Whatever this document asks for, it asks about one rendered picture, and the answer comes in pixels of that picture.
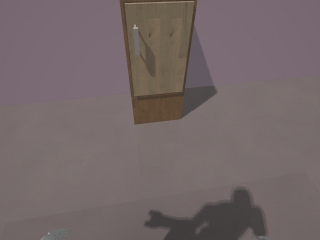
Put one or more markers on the left robot hand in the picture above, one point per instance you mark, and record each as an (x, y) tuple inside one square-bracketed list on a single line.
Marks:
[(55, 234)]

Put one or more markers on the handle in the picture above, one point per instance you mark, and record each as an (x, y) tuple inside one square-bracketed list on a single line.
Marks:
[(136, 40)]

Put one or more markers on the cupboard door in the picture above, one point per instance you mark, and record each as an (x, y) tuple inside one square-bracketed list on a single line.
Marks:
[(164, 32)]

